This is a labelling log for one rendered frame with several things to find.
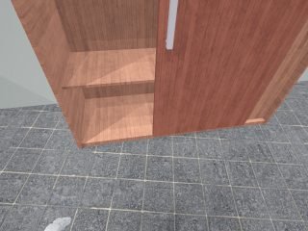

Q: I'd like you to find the wardrobe door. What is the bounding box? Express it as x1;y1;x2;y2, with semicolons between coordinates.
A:
247;16;308;120
152;0;308;137

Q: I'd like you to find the handle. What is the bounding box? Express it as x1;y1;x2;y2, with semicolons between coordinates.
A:
166;0;178;50

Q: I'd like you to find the robot left hand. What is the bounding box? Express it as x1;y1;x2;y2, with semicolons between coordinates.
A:
44;217;71;231

